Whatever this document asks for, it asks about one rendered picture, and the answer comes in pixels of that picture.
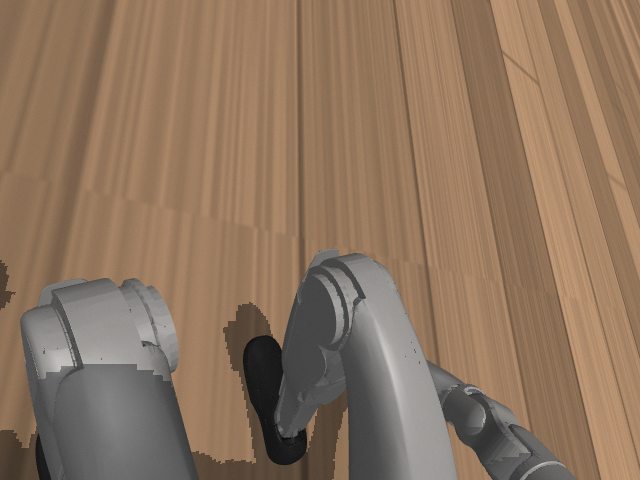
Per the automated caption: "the right robot foot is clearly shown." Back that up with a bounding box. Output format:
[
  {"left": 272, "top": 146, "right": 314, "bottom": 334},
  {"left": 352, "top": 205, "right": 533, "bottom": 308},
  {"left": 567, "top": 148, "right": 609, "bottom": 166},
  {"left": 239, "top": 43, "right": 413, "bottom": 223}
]
[{"left": 243, "top": 335, "right": 307, "bottom": 465}]

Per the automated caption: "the right robot arm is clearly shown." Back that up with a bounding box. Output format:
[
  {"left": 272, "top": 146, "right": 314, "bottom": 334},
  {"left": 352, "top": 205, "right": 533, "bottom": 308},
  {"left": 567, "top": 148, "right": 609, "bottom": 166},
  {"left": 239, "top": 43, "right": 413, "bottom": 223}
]
[{"left": 442, "top": 384, "right": 578, "bottom": 480}]

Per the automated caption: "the left robot foot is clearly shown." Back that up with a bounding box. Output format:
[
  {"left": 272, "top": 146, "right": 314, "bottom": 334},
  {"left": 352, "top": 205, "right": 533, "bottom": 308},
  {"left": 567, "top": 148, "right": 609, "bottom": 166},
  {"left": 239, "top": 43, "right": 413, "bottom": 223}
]
[{"left": 35, "top": 433, "right": 51, "bottom": 480}]

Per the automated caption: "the right robot hand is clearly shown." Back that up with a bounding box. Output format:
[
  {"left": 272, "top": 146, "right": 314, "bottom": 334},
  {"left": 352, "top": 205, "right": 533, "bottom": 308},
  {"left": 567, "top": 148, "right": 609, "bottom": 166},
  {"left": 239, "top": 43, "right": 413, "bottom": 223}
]
[{"left": 426, "top": 360, "right": 465, "bottom": 409}]

